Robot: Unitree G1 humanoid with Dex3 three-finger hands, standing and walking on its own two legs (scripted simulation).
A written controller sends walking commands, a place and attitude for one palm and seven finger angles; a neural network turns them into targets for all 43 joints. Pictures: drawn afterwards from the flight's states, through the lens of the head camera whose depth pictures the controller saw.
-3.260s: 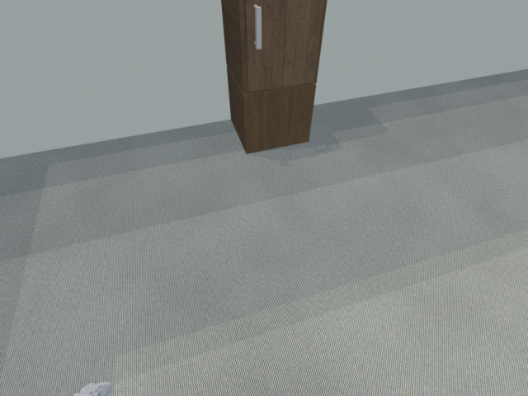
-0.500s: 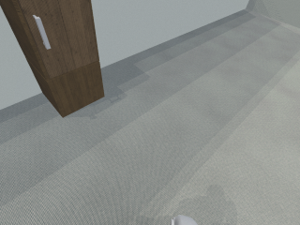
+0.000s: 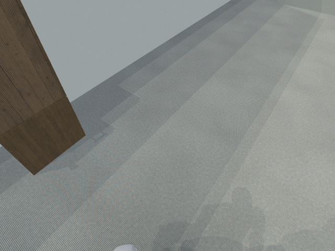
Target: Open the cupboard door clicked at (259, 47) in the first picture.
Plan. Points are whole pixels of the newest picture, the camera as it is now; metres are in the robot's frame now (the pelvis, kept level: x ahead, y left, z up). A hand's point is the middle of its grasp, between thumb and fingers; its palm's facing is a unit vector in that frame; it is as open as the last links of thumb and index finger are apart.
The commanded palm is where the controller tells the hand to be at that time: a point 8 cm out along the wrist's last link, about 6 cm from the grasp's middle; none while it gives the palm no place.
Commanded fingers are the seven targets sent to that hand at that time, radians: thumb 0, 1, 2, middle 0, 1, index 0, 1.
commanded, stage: walk to a spot facing it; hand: left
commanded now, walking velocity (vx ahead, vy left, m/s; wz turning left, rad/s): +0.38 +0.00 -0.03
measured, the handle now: out of the picture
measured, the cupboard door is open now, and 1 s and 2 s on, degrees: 0 0 0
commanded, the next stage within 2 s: turn to face it in 0.64 s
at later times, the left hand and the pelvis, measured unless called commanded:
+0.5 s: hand (89, 224) +0.22 +0.24 -0.17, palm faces -0.02 -0.99 -0.15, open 7.3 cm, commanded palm none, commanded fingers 0.00 0.90 0.90 -0.20 -0.30 -0.20 -0.30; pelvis +0.22 +0.06 +0.01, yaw -5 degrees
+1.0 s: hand (142, 136) +0.54 +0.11 -0.15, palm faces -0.18 -0.96 -0.20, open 7.3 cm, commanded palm none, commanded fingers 0.00 0.90 0.90 -0.20 -0.30 -0.20 -0.30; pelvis +0.39 -0.03 +0.00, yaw -10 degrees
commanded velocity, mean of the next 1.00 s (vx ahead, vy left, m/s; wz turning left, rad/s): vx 0.23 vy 0.00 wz -0.05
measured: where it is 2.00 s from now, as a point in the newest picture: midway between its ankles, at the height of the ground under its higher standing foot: (174, 219)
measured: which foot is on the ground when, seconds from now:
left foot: up 0.00-0.26, down 0.28-0.78, up 0.80-1.00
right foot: down 0.00-0.30, up 0.32-0.76, down 0.78-1.00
